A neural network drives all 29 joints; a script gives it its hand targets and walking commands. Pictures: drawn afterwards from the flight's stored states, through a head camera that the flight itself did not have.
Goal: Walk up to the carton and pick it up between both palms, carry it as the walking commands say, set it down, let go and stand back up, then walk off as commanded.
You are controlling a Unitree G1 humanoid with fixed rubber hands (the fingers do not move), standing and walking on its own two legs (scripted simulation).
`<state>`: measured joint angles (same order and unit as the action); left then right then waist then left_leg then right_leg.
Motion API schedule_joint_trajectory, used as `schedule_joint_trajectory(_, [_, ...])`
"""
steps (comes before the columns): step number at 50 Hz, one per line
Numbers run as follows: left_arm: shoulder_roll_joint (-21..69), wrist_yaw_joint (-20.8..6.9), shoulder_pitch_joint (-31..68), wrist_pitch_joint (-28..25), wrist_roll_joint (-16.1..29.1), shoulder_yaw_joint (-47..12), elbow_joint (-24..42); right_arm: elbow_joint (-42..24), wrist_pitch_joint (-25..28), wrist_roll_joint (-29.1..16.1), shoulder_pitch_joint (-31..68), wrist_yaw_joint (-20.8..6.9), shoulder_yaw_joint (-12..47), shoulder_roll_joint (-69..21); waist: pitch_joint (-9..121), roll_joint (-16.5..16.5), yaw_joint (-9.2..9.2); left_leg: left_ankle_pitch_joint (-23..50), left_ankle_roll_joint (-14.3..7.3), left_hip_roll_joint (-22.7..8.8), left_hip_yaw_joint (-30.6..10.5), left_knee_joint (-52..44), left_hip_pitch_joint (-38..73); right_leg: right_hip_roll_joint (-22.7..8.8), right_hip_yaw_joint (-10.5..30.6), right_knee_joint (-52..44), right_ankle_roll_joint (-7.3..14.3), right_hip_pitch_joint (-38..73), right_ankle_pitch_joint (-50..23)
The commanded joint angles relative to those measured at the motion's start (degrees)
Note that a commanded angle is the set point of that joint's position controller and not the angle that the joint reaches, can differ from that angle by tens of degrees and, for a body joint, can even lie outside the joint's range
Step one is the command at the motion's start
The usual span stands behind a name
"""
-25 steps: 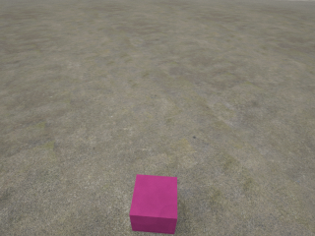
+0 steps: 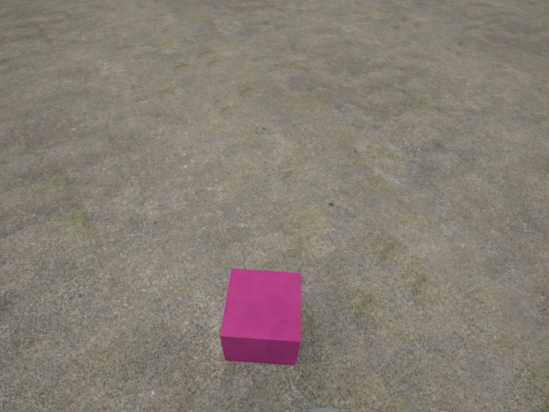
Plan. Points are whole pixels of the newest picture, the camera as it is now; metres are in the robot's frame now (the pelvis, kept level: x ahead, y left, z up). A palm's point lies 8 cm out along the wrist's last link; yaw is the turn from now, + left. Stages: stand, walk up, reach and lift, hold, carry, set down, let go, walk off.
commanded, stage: walk off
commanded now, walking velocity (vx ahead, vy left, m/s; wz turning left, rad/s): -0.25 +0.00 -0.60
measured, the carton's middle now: (263, 316) +0.55 +0.01 -0.65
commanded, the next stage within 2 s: stand in 1.80 s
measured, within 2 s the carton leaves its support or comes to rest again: neither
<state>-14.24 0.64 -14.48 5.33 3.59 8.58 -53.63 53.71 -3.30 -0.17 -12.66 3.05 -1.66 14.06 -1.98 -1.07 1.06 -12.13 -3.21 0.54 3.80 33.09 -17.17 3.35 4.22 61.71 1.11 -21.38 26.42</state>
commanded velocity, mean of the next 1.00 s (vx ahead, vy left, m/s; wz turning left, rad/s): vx -0.25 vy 0.00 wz -0.60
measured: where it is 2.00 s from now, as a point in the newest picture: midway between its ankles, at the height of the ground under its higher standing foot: outside the picture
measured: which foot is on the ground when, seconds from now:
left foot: down 0.00-0.16, up 0.18-0.68, down 0.70-1.00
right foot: up 0.00-0.14, down 0.16-0.70, up 0.72-1.00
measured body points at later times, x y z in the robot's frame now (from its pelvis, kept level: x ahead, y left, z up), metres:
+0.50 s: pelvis -0.09 -0.02 +0.01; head -0.05 -0.06 +0.45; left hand +0.02 +0.24 -0.12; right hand -0.05 -0.29 -0.14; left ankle -0.09 +0.11 -0.65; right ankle -0.03 -0.13 -0.73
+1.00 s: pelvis -0.19 +0.13 -0.01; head -0.16 +0.14 +0.44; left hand -0.03 +0.35 -0.16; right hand -0.14 -0.18 -0.09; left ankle -0.06 +0.12 -0.73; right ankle -0.31 +0.03 -0.62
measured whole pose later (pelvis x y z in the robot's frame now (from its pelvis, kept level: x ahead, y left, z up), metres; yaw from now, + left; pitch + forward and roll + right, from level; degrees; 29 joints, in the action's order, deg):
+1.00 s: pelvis -0.19 +0.13 -0.01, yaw -24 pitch -3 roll -2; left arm -12.8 -0.2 -12.7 6.5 3.6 8.6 -52.1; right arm 37.7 -5.8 -0.2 -5.4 3.1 -2.7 14.0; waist -6.1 -0.4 0.0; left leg -7.2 -7.3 -2.2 14.3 32.0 -23.2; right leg 4.0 2.9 75.1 -3.3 -24.4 23.1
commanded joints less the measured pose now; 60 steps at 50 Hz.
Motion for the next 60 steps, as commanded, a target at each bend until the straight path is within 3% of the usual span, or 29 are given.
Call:
schedule_joint_trajectory(1, [-3.7,0.9,-3.0,-0.7,-5.8,-2.3,3.4,-7.3,-0.9,1.8,8.3,1.3,-3.3,10.0,0.0,8.4,-3.27,12.2,-7.8,-17.9,-7.0,-11.6,4.2,-3.5,-3.7,-4.4,-6.1,-4.7,5.2])
schedule_joint_trajectory(4, [-3.3,0.3,-3.5,-1.2,-5.3,-2.8,4.4,-7.5,-0.7,2.2,5.1,1.2,-3.5,10.0,5.4,12.7,-2.61,13.0,-8.0,-19.8,-7.8,-7.5,6.3,-5.8,-3.3,-16.5,-5.0,1.2,2.6])
schedule_joint_trajectory(6, [-3.9,0.1,-7.5,-1.8,-5.3,-2.7,2.7,-8.4,-0.9,1.7,6.5,0.8,-3.6,10.3,5.9,7.1,-4.73,6.3,-3.6,-17.2,-3.2,0.4,2.0,-5.4,-0.8,-31.5,-3.0,8.7,-7.3])
schedule_joint_trajectory(7, [-6.4,-0.3,-5.7,-2.1,-6.0,-2.7,3.6,-8.7,-1.7,1.8,3.9,0.4,-3.1,8.1,1.5,-7.2,-3.57,-7.5,1.1,-11.0,1.3,10.1,-4.7,-11.9,14.0,-41.0,-0.9,5.2,-13.5])
schedule_joint_trajectory(8, [-11.4,-0.3,-5.3,-1.9,-6.3,-1.9,4.5,-11.6,-2.3,1.7,5.9,0.1,-2.8,5.5,-3.4,-21.6,-4.06,-27.6,6.3,1.6,2.0,21.4,-19.0,-23.3,38.7,-46.5,4.6,2.7,-33.2])
schedule_joint_trajectory(9, [-16.1,0.1,-5.1,-1.5,-6.4,-0.5,4.7,-13.3,-2.4,2.9,11.3,0.2,-3.2,6.0,-5.1,-16.7,-5.07,-28.7,5.6,3.2,-7.0,33.5,-16.4,-25.7,43.6,-52.0,7.7,-8.3,-30.7])
schedule_joint_trajectory(11, [-14.4,1.0,4.3,-1.0,-6.9,-0.6,7.9,-12.8,-2.3,2.3,10.4,-0.8,-3.0,5.7,-9.8,-8.2,-1.87,-17.1,3.3,1.7,-9.8,38.6,-13.8,-18.1,34.1,-52.8,7.0,-17.6,1.9])
schedule_joint_trajectory(12, [-12.5,1.3,7.2,-1.1,-7.4,-0.9,9.0,-12.4,-2.4,1.7,9.3,-0.6,-2.9,5.2,-11.4,-8.7,-1.13,-13.3,3.7,0.1,-8.0,38.2,-13.7,-15.3,30.1,-51.5,6.6,-16.3,2.4])
schedule_joint_trajectory(14, [-12.1,1.0,9.0,-0.8,-6.8,-1.0,9.5,-10.7,-2.1,1.5,4.9,-0.6,-3.2,5.0,-7.3,-13.2,0.12,-10.5,5.4,0.8,-6.4,39.5,-12.8,-12.3,26.1,-49.3,4.7,-10.2,-4.3])
schedule_joint_trajectory(15, [-11.7,0.8,7.1,-0.8,-6.4,-0.8,8.4,-10.2,-1.7,1.6,3.7,-0.3,-3.3,5.1,-5.9,-10.8,-0.2,-11.2,5.4,1.3,-6.8,39.7,-13.2,-12.1,26.2,-47.4,4.8,-6.9,-9.2])
schedule_joint_trajectory(18, [-9.7,0.8,2.8,-1.5,-5.7,-0.6,7.0,-11.9,-1.1,1.3,8.1,-0.2,-3.3,4.3,-1.9,-8.2,-3.6,-12.6,5.3,1.0,-7.5,33.0,-15.5,-11.7,28.1,-44.6,4.7,4.9,-17.3])
schedule_joint_trajectory(20, [-9.0,0.9,-2.3,-1.5,-5.2,-0.4,5.0,-12.5,-0.6,1.0,10.4,-0.5,-3.1,4.1,0.9,-10.7,-5.42,-15.4,5.1,2.5,-7.6,28.3,-16.3,-12.0,31.4,-44.1,4.3,12.2,-23.4])
schedule_joint_trajectory(25, [-11.1,1.4,-3.7,-2.0,-6.1,0.8,4.6,-13.4,-0.5,0.0,11.5,-0.8,-3.3,4.7,6.3,-12.7,-6.88,-19.5,6.3,3.9,-7.7,17.8,-11.6,-13.1,34.8,-44.2,6.3,15.1,-30.8])
schedule_joint_trajectory(28, [-10.5,1.2,0.6,-1.5,-6.4,0.7,5.1,-12.9,-0.4,-0.4,6.8,-0.8,-3.0,3.4,4.3,-14.3,-3.2,-19.3,5.4,4.2,-7.8,15.6,-3.9,-12.7,35.6,-47.1,7.3,4.5,-27.6])
schedule_joint_trajectory(32, [-8.7,1.4,13.6,-1.9,-5.9,-0.2,10.6,-10.5,-1.0,-1.1,-4.6,-1.0,-4.2,6.2,6.3,-12.8,4.15,-5.4,2.4,0.7,-7.2,0.4,18.9,-9.0,31.4,-50.6,0.7,-17.5,-2.9])
schedule_joint_trajectory(33, [-7.6,1.6,13.8,-2.1,-5.9,-0.1,10.9,-10.0,-1.1,-0.8,-8.0,-0.7,-4.7,6.8,5.7,-9.0,5.2,-4.9,1.6,-3.4,-9.0,-3.1,25.4,-6.2,28.5,-46.7,-2.0,-24.1,6.3])
schedule_joint_trajectory(34, [-4.7,1.3,11.9,-2.0,-5.3,-1.1,11.0,-11.0,-0.7,-0.1,-7.5,-0.4,-5.1,11.8,5.0,6.2,5.19,-17.5,0.1,-15.2,-18.7,-15.6,20.1,2.0,16.2,-31.2,-4.1,-25.9,8.9])
schedule_joint_trajectory(35, [-4.5,1.4,8.7,-1.8,-6.1,-0.4,10.0,-13.0,-1.0,1.0,-2.1,-0.1,-5.7,15.2,1.4,15.7,3.26,-23.2,-5.8,-30.4,-25.7,-26.0,2.8,6.2,4.5,-5.3,-6.9,-20.2,9.0])
schedule_joint_trajectory(36, [-7.6,0.8,5.2,-1.5,-6.9,0.8,8.8,-14.8,-1.2,2.0,6.1,-0.1,-5.2,13.2,0.3,11.2,-1.62,-19.9,-7.4,-29.7,-20.1,-28.4,-7.2,2.7,2.2,6.5,-7.4,-13.8,5.6])
schedule_joint_trajectory(38, [-8.9,0.1,-5.3,-0.4,-6.6,1.5,5.0,-17.5,-0.7,2.4,17.7,0.3,-5.1,13.0,-0.3,13.5,-7.87,-21.6,-2.9,-24.6,-8.8,-30.2,-19.3,4.0,-0.2,23.6,-7.5,-5.9,1.5])
schedule_joint_trajectory(40, [-8.7,-0.4,-9.4,0.4,-5.6,2.0,2.9,-18.1,-0.7,1.7,22.9,0.9,-4.3,9.4,-0.9,12.3,-10.77,-19.0,-0.6,-17.9,-0.7,-25.3,-16.8,1.5,-3.2,25.9,-7.1,-3.9,-4.8])
schedule_joint_trajectory(42, [-8.6,-0.5,-8.5,0.3,-4.6,1.7,2.1,-19.3,-1.6,1.4,22.5,1.0,-4.2,8.8,0.6,11.5,-8.53,-15.7,0.1,-15.8,2.7,-21.6,-7.8,1.5,-4.4,23.3,-7.0,-5.3,-6.1])
schedule_joint_trajectory(46, [-6.1,-1.5,-1.5,-0.1,-6.1,0.0,4.8,-17.8,-1.5,0.9,7.4,1.2,-4.1,7.6,5.6,10.4,-0.72,-12.4,-4.4,-19.9,-4.8,-18.2,9.9,-1.0,-4.2,14.6,-7.2,-9.7,-0.8])
schedule_joint_trajectory(49, [-8.4,-2.3,-4.5,0.2,-5.5,0.1,5.1,-20.5,-1.6,0.9,10.1,1.5,-4.1,8.3,8.6,8.2,-3.09,-14.1,-4.8,-24.2,-6.3,-19.6,8.9,-2.0,-4.7,11.5,-5.9,-5.5,1.3])
schedule_joint_trajectory(54, [-5.5,-3.0,-8.7,1.4,-5.2,-1.4,5.2,-22.3,-1.7,1.0,13.2,1.6,-4.4,9.0,6.3,14.9,-5.08,-25.4,-3.6,-26.4,-1.0,-23.4,-4.0,-3.6,-8.0,0.0,-1.6,6.7,8.7])
schedule_joint_trajectory(56, [-7.2,-3.4,-12.3,1.5,-5.4,-1.2,5.1,-21.4,-2.6,1.5,12.2,2.1,-4.5,9.9,7.4,18.0,-6.11,-27.5,0.5,-24.6,2.4,-25.6,-6.7,-3.4,-10.6,-7.1,0.8,13.9,12.9])
schedule_joint_trajectory(58, [-6.3,-3.8,-21.5,1.7,-4.7,-1.2,1.8,-21.5,-3.3,2.0,13.5,2.1,-4.9,9.9,7.7,13.4,-9.35,-30.6,3.5,-22.5,4.0,-18.4,-13.1,-5.4,-8.3,-16.8,4.1,21.9,11.3])
schedule_joint_trajectory(59, [-5.5,-3.3,-28.7,1.8,-4.7,-1.4,-0.2,-22.2,-3.6,2.3,17.4,1.9,-5.0,10.5,4.0,3.6,-14.82,-37.6,3.7,-19.7,6.6,-2.7,-25.9,-9.1,-1.6,-20.6,7.0,26.8,8.5])
schedule_joint_trajectory(60, [-8.7,-2.7,-21.7,1.8,-5.6,-1.1,1.9,-22.8,-4.2,1.4,18.5,0.7,-3.9,6.6,-6.7,-18.6,-14.91,-33.0,5.2,-6.5,10.5,28.0,-33.3,-18.5,21.8,-34.6,12.9,7.1,20.1])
